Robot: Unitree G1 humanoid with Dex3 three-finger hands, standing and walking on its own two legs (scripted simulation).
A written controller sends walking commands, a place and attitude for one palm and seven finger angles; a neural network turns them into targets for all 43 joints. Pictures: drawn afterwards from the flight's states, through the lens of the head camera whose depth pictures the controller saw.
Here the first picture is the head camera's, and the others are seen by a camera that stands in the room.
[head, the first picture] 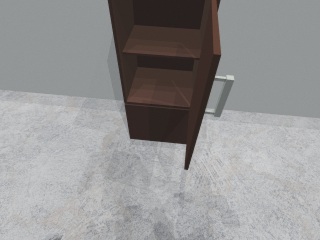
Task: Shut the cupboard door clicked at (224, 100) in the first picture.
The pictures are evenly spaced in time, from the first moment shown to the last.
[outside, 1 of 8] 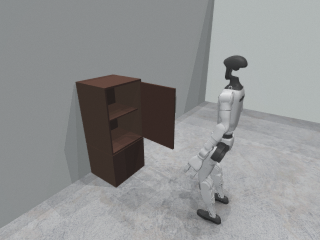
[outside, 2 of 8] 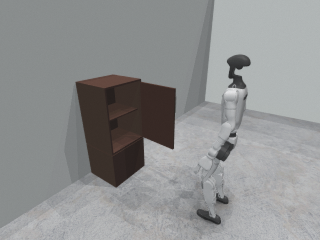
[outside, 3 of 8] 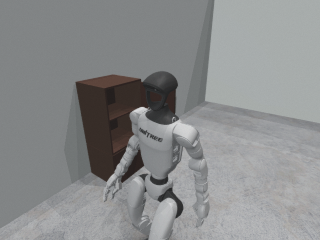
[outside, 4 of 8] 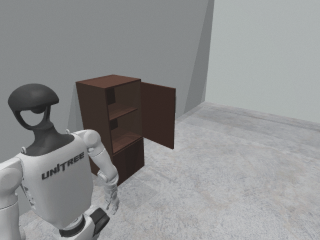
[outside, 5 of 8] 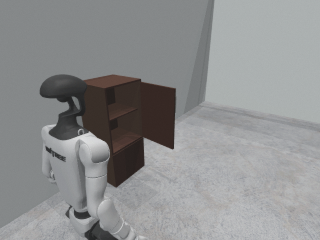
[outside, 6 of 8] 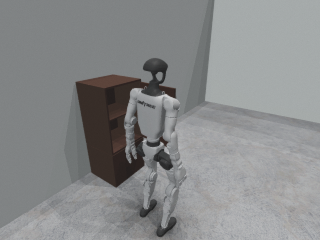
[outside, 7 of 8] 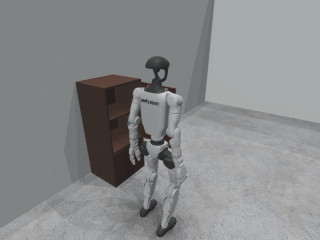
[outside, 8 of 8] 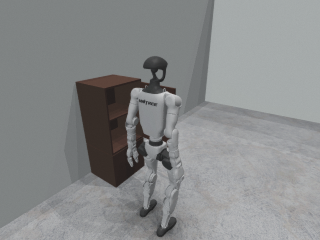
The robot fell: no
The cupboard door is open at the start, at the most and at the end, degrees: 87 87 87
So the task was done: no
